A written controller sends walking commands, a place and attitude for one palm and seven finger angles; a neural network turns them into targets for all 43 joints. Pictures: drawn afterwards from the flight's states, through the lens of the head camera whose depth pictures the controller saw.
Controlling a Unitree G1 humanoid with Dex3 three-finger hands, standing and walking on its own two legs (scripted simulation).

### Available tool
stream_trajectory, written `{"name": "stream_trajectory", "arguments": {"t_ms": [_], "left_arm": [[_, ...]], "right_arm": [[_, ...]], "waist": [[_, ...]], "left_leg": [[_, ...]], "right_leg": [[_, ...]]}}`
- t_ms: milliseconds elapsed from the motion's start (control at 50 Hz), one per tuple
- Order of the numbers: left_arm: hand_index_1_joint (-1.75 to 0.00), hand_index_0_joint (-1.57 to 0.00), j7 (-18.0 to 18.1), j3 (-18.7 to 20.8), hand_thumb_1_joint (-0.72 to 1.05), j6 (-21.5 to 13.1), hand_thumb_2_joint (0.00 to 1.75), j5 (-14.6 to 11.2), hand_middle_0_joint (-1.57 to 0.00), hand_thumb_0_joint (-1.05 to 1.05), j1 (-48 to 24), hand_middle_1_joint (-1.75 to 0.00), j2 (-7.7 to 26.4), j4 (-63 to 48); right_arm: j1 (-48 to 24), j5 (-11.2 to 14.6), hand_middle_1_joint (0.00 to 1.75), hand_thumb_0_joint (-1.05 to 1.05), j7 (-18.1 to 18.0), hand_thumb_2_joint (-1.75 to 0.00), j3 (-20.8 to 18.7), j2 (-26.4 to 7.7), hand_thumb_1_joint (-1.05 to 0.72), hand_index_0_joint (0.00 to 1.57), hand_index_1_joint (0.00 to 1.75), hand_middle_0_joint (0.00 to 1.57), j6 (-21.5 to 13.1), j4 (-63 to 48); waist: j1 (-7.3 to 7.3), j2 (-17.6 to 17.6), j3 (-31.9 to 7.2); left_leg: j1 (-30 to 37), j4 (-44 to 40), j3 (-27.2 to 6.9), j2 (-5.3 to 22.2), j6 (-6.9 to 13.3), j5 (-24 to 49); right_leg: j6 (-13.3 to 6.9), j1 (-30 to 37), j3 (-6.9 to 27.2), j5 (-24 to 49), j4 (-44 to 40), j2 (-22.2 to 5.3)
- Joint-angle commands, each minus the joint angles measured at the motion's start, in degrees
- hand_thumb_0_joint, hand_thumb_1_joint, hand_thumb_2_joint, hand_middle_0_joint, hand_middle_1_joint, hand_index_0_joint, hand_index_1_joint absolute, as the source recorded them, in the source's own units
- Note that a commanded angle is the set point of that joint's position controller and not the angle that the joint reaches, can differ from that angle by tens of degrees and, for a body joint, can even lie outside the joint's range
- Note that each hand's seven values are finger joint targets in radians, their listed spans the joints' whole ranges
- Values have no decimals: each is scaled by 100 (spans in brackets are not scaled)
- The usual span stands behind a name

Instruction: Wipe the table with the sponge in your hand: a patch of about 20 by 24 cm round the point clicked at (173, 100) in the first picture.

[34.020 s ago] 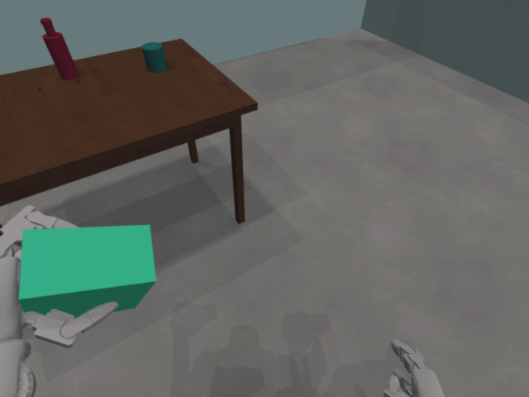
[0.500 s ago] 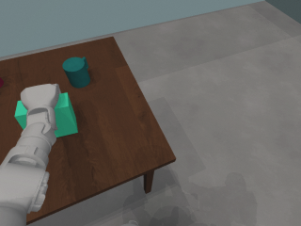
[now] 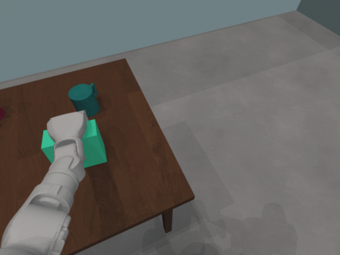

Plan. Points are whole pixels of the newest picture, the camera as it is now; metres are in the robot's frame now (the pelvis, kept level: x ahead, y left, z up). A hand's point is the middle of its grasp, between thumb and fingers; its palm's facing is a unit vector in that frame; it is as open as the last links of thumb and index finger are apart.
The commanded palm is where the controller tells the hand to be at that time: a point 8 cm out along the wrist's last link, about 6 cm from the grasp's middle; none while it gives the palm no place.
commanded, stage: wipe back along the middle lane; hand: left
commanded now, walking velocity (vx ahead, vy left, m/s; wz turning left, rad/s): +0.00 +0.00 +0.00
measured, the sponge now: (79, 151) +0.39 +0.28 -0.05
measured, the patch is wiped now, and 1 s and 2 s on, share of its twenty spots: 0.25 0.60 0.75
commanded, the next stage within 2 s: none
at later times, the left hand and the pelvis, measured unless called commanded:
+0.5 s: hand (81, 152) +0.36 +0.25 +0.00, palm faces -0.09 -0.01 -1.00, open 10.6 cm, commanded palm +0.32 +0.23 +0.03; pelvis -0.01 -0.01 +0.00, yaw +0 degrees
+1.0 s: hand (85, 168) +0.32 +0.23 +0.00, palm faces -0.04 -0.04 -1.00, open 10.7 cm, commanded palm +0.27 +0.21 +0.03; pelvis -0.01 +0.00 +0.00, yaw +0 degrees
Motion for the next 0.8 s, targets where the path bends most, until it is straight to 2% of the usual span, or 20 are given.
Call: {"name": "stream_trajectory", "arguments": {"t_ms": [0, 40, 100, 160, 200, 220, 260, 300, 340, 360, 380, 400, 440, 500, 520, 560, 600, 660, 720, 780], "left_arm": [[-160, -120, -90, -123, 10, 45, 130, 17, -120, 0, -990, -160, 331, -538], [-160, -120, -95, -201, 10, 130, 130, 29, -120, 0, -958, -160, 248, -502], [-160, -120, -96, -104, 10, 192, 130, 42, -120, 0, -800, -160, 372, -520], [-160, -120, -119, -238, 10, 232, 130, 29, -120, 0, -806, -160, 174, -555], [-160, -120, -114, -282, 10, 247, 130, 21, -120, 0, -520, -160, 62, -631], [-160, -120, -107, -220, 10, 270, 130, 23, -120, 0, -397, -160, 137, -606], [-160, -120, -104, -264, 10, 289, 130, -36, -120, 0, -290, -160, -4, -636], [-160, -120, -89, -141, 10, 355, 130, -31, -120, 0, -198, -160, 178, -522], [-160, -120, -81, -278, 10, 407, 130, -11, -120, 0, -285, -160, 56, -584], [-160, -120, -79, -360, 10, 395, 130, -36, -120, 0, -418, -160, -86, -747], [-160, -120, -65, -292, 10, 433, 130, -12, -120, 0, -220, -160, 2, -696], [-160, -120, -71, -425, 10, 459, 130, -22, -120, 0, -214, -160, -158, -757], [-160, -120, -65, -402, 10, 508, 130, -12, -120, 0, -199, -160, -128, -751], [-160, -120, -71, -465, 10, 568, 130, -79, -120, 0, 72, -160, -278, -927], [-160, -120, -66, -443, 10, 590, 130, -86, -120, 0, 193, -160, -295, -944], [-160, -120, -86, -577, 10, 637, 130, -131, -120, 0, 301, -160, -493, -1141], [-160, -120, -80, -558, 10, 719, 130, -150, -120, 0, 663, -160, -484, -1220], [-160, -120, -97, -749, 10, 848, 130, -206, -120, 0, 697, -160, -729, -1500], [-160, -120, -108, -594, 10, 996, 130, -210, -120, 0, 936, -160, -496, -1601], [-160, -120, -143, -788, 10, 1087, 130, -200, -120, 0, 1070, -160, -718, -1856]], "right_arm": [[-22, 45, 30, 0, -67, -90, -212, -860, -90, 20, 30, 20, -72, -528], [-85, 61, 30, 0, -81, -90, -192, -848, -90, 20, 30, 20, -53, -551], [-165, 72, 30, 0, -123, -90, -168, -859, -90, 20, 30, 20, -41, -598], [-257, 107, 30, 0, -134, -90, -152, -822, -90, 20, 30, 20, -26, -660], [-267, 80, 30, 0, -125, -90, -175, -813, -90, 20, 30, 20, -29, -717], [-287, 83, 30, 0, -128, -90, -163, -818, -90, 20, 30, 20, -19, -729], [-342, 104, 30, 0, -129, -90, -154, -797, -90, 20, 30, 20, -11, -781], [-365, 104, 30, 0, -148, -90, -125, -838, -90, 20, 30, 20, 6, -788], [-422, 130, 30, 0, -163, -90, -111, -815, -90, 20, 30, 20, 8, -820], [-483, 136, 30, 0, -164, -90, -113, -780, -90, 20, 30, 20, -6, -852], [-452, 131, 30, 0, -161, -90, -125, -796, -90, 20, 30, 20, -2, -840], [-490, 130, 30, 0, -158, -90, -119, -778, -90, 20, 30, 20, 0, -875], [-498, 127, 30, 0, -163, -90, -120, -786, -90, 20, 30, 20, 8, -863], [-564, 128, 30, 0, -150, -90, -124, -765, -90, 20, 30, 20, 3, -925], [-582, 122, 30, 0, -147, -90, -133, -770, -90, 20, 30, 20, 6, -918], [-687, 146, 30, 0, -126, -90, -129, -752, -90, 20, 30, 20, 6, -970], [-712, 147, 30, 0, -100, -90, -130, -763, -90, 20, 30, 20, 5, -1006], [-867, 175, 30, 0, -84, -90, -126, -734, -90, 20, 30, 20, 4, -1066], [-931, 178, 30, 0, -113, -90, -91, -765, -90, 20, 30, 20, 11, -1074], [-1032, 199, 30, 0, -105, -90, -77, -733, -90, 20, 30, 20, -4, -1143]], "waist": [[-154, -411, -1627], [-157, -433, -1490], [-104, -447, -1444], [-130, -387, -1299], [-44, -317, -1417], [-32, -415, -1414], [-47, -491, -1347], [-36, -663, -1125], [-43, -645, -1099], [-50, -487, -1192], [14, -429, -1212], [-22, -417, -1158], [-27, -559, -1138], [40, -461, -1239], [48, -593, -1284], [48, -647, -1312], [130, -634, -1216], [98, -664, -1132], [148, -769, -1043], [176, -655, -1008]], "left_leg": [[1407, -152, -348, 367, -324, 3382], [1292, -232, -308, 333, -297, 3016], [1166, -295, -256, 281, -282, 2773], [1130, -371, -287, 281, -302, 2538], [1253, -314, -267, 284, -288, 2647], [1199, -309, -247, 270, -280, 2579], [1087, -353, -245, 265, -282, 2483], [895, -369, -217, 234, -241, 2191], [892, -421, -241, 236, -246, 2015], [1016, -434, -245, 257, -267, 2118], [1063, -404, -265, 248, -276, 2133], [1104, -405, -273, 260, -289, 2142], [1067, -400, -271, 261, -278, 2053], [1146, -393, -279, 262, -299, 2190], [1165, -361, -257, 268, -287, 2258], [1202, -390, -296, 292, -330, 2421], [1201, -382, -311, 277, -327, 2413], [1257, -427, -330, 295, -341, 2443], [1208, -445, -290, 252, -311, 2280], [1344, -470, -348, 270, -357, 2404]], "right_leg": [[-164, 965, 239, 2804, -56, -176], [-176, 983, 244, 2675, -111, -183], [-199, 1120, 256, 2638, -107, -201], [-215, 1017, 238, 2350, -112, -209], [-230, 994, 238, 2365, -118, -185], [-231, 1056, 262, 2424, -125, -188], [-224, 1101, 255, 2393, -107, -200], [-219, 1081, 282, 2288, -143, -200], [-219, 1004, 277, 2049, -166, -202], [-230, 976, 256, 2031, -139, -203], [-249, 946, 241, 1955, -120, -186], [-247, 875, 219, 1917, -138, -180], [-247, 891, 243, 1903, -154, -175], [-261, 945, 214, 1964, -114, -171], [-255, 996, 228, 2097, -109, -171], [-254, 1043, 220, 2183, -75, -179], [-264, 1026, 210, 2133, -81, -162], [-258, 1036, 195, 2134, -96, -171], [-258, 1158, 227, 2176, -127, -172], [-277, 1087, 199, 2075, -99, -155]]}}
